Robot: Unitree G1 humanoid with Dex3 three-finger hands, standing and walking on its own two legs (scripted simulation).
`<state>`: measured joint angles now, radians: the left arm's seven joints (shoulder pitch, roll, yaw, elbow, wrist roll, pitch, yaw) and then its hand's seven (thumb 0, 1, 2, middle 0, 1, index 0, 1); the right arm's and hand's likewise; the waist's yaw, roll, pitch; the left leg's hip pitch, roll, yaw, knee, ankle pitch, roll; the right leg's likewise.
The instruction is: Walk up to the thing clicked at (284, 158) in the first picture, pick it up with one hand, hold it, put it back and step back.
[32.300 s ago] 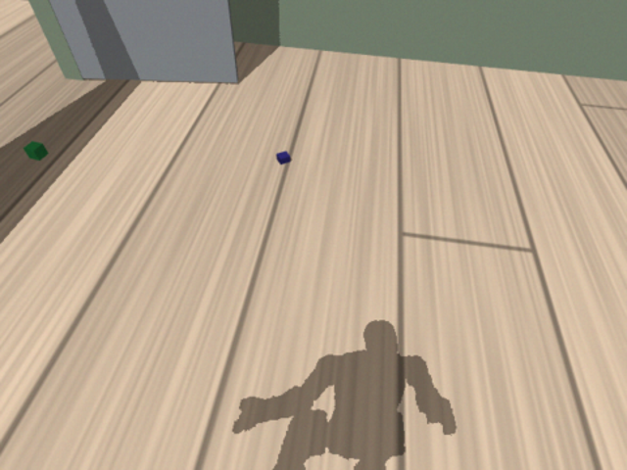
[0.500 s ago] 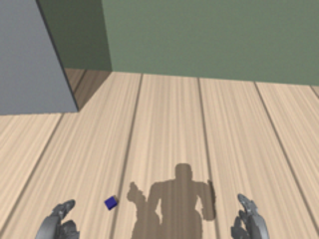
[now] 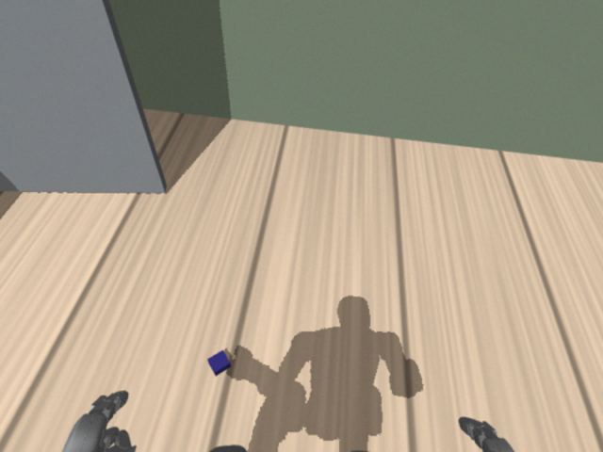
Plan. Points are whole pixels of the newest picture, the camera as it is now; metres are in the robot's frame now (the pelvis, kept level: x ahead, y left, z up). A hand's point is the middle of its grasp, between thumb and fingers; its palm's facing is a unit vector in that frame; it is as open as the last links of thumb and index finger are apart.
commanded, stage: stand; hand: left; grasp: from above
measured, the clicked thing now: (219, 362) +0.47 +0.23 -0.72
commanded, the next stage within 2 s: none
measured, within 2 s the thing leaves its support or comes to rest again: neither
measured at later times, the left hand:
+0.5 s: hand out of the picture +0.05 +0.24 -0.13, palm faces +0.03 -0.94 -0.33, open 7.4 cm
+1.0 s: hand out of the picture +0.06 +0.24 -0.12, palm faces +0.02 -0.94 -0.34, open 7.4 cm
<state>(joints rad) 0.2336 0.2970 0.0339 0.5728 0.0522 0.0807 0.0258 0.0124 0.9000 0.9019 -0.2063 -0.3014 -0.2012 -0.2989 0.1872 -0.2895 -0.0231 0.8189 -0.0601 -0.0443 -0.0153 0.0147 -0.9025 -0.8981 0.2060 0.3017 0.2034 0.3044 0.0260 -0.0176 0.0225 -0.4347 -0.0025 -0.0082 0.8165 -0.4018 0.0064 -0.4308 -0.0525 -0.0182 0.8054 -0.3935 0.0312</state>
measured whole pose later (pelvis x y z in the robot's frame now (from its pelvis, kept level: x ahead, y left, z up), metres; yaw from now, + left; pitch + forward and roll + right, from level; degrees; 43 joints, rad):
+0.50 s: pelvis +0.00 +0.00 +0.04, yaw +0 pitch -4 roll +0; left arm 0.20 0.28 0.03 1.07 0.04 0.00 0.03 0.01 0.90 0.90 -0.21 -0.30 -0.20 -0.30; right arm 0.15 -0.28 -0.03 1.07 -0.03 0.01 -0.02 0.01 -0.91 -0.90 0.20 0.30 0.20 0.30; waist 0.02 0.01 0.06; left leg -0.14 -0.01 -0.01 0.44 -0.23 0.01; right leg -0.13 -0.06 -0.03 0.42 -0.21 0.04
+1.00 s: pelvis +0.00 +0.00 +0.04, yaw +0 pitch -4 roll +0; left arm 0.14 0.31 0.03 1.15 0.03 0.00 0.02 0.01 0.90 0.90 -0.21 -0.30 -0.20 -0.30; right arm 0.14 -0.32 -0.02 1.14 -0.02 0.01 -0.01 0.01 -0.91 -0.90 0.20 0.30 0.20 0.30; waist 0.01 0.01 0.06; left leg -0.11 0.00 -0.01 0.35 -0.18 -0.01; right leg -0.10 -0.04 -0.03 0.34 -0.17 0.03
